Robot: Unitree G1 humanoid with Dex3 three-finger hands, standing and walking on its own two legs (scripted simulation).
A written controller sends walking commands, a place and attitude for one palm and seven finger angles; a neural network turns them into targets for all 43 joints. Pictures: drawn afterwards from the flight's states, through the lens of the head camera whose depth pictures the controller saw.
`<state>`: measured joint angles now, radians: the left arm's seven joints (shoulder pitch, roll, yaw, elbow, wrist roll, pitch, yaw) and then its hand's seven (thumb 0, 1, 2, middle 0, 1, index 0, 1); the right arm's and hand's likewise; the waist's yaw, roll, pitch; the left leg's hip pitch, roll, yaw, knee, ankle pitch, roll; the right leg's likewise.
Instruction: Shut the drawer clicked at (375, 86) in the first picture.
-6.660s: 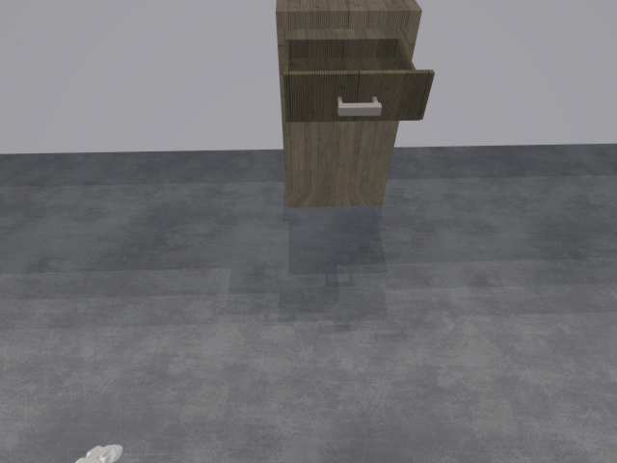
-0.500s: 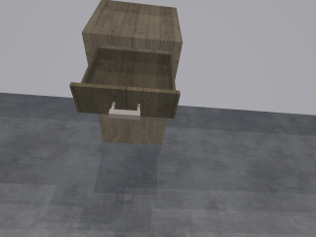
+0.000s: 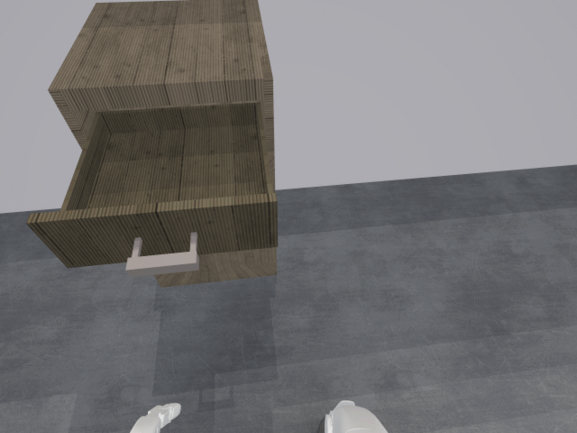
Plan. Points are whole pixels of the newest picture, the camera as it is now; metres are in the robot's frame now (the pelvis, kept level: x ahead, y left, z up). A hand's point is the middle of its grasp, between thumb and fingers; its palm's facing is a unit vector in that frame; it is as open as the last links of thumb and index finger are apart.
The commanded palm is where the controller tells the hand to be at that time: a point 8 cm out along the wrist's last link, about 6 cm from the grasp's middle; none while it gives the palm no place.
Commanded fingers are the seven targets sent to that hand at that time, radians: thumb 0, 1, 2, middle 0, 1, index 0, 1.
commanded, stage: take the last steps up to it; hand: left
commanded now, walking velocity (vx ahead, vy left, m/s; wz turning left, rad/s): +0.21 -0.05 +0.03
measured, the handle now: (164, 252) +0.42 +0.21 -0.04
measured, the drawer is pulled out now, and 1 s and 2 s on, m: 0.30 0.30 0.30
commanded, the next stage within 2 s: come to a stop and stand still in 0.14 s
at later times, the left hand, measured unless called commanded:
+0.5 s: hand out of the picture +0.11 +0.14 -0.18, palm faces +0.12 -0.98 -0.18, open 7.3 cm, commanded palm none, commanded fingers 0.00 0.90 0.90 -0.20 -0.30 -0.20 -0.30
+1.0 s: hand out of the picture +0.15 +0.14 -0.16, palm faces +0.06 -0.97 -0.23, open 7.4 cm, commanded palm none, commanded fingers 0.00 0.90 0.90 -0.20 -0.30 -0.20 -0.30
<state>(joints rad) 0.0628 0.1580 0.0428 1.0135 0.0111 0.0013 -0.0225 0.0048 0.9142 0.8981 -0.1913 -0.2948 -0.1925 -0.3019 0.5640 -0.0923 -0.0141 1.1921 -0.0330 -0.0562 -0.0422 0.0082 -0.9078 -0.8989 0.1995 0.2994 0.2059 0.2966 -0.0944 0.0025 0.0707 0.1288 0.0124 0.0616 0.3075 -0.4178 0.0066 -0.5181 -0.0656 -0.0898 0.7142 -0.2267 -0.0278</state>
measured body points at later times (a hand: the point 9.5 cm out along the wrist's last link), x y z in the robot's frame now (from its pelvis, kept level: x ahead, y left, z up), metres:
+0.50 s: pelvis +0.13 -0.03 +0.00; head +0.12 -0.02 +0.45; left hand +0.10 +0.19 -0.16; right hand +0.24 -0.25 -0.13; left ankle +0.18 +0.08 -0.73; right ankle +0.12 -0.13 -0.73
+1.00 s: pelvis +0.10 -0.05 +0.00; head +0.09 -0.06 +0.45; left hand +0.14 +0.19 -0.14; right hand +0.12 -0.28 -0.15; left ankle +0.12 +0.07 -0.73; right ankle +0.12 -0.13 -0.73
